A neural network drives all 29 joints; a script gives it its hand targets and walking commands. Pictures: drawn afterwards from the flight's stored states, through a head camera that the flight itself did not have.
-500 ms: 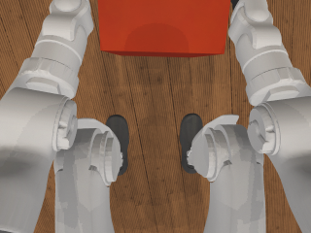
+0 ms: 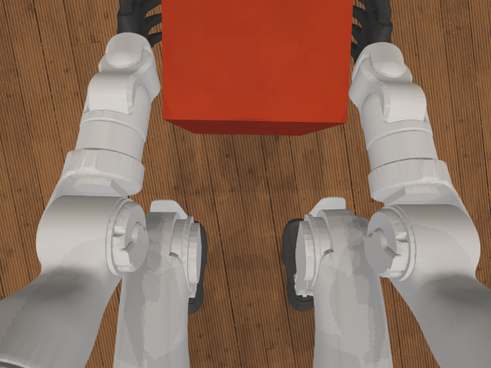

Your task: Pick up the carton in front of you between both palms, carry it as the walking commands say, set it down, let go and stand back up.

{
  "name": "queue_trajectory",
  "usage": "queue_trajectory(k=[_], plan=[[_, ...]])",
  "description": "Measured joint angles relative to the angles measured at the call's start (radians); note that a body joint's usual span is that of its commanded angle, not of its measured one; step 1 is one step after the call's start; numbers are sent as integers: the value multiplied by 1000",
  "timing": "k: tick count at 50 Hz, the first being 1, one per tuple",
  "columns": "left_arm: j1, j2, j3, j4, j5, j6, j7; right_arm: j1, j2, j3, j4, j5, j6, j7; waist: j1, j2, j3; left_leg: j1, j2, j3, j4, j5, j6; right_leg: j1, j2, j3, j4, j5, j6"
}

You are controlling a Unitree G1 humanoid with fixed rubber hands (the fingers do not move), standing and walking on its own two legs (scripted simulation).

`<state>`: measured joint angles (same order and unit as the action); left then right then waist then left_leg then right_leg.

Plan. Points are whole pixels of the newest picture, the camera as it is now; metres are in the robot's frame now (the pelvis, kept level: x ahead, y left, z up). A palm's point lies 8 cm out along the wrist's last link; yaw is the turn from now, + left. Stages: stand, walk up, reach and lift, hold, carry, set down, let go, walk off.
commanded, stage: reach and lift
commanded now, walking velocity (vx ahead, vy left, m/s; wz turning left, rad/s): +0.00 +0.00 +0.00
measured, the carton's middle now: (252, 63) +0.53 -0.01 -0.17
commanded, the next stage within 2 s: none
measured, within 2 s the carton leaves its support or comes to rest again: neither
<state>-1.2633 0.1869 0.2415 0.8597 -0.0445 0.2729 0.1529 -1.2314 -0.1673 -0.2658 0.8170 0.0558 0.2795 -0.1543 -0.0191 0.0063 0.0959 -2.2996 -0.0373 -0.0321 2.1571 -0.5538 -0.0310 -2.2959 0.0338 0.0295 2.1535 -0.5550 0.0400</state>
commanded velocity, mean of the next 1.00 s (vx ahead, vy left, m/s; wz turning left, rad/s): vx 0.00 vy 0.00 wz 0.00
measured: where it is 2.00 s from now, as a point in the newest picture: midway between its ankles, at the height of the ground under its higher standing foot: (245, 281)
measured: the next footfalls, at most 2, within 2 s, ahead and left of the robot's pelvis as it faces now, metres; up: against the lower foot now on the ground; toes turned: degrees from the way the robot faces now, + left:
none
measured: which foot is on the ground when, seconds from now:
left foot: down 0.00-1.00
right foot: down 0.00-1.00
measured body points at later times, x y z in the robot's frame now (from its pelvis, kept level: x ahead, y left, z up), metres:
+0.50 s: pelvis +0.00 +0.00 +0.13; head +0.25 +0.00 +0.50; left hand +0.50 +0.14 +0.07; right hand +0.49 -0.16 +0.07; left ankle +0.11 +0.12 -0.34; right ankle +0.11 -0.13 -0.34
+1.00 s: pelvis +0.05 +0.00 +0.27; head +0.19 +0.00 +0.69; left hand +0.46 +0.15 +0.23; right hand +0.45 -0.16 +0.23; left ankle +0.11 +0.12 -0.34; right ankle +0.11 -0.13 -0.34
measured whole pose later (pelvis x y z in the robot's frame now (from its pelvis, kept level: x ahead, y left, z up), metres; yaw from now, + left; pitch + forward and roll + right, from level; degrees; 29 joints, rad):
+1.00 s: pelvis +0.05 +0.00 +0.27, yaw +0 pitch +30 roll +0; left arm -0.64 -0.10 0.41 0.59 0.22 0.38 0.04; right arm -0.62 0.11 -0.41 0.56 -0.22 0.39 -0.03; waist -0.01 0.01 -0.23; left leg -1.33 -0.04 -0.05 1.27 -0.46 -0.01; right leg -1.34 0.03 0.05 1.27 -0.45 0.02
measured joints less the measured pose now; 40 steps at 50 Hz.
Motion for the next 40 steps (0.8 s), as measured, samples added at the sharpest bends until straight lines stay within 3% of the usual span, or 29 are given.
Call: queue_trajectory(k=[7,14,20,29,40], plan=[[92,-104,179,-28,181,56,-65,103,113,-179,-49,-194,61,65,4,10,-164,88,-3,2,-154,31,5,90,-7,3,-152,29,-4],[119,-150,246,-56,272,85,-92,124,148,-255,-69,-286,89,109,0,6,-228,166,-22,-5,-286,69,3,167,7,11,-289,71,3],[166,-183,251,-124,293,108,-99,166,162,-252,-124,-293,112,127,-2,2,-259,232,-18,-3,-368,77,9,230,12,17,-372,84,2],[323,-222,204,-237,258,127,-100,309,198,-194,-219,-262,130,125,4,-1,-299,395,-14,-2,-488,64,10,389,8,21,-488,71,-3],[487,-258,181,-246,248,119,-102,474,239,-166,-232,-260,122,123,6,2,-336,679,-11,-10,-674,64,13,673,1,18,-672,68,-13]])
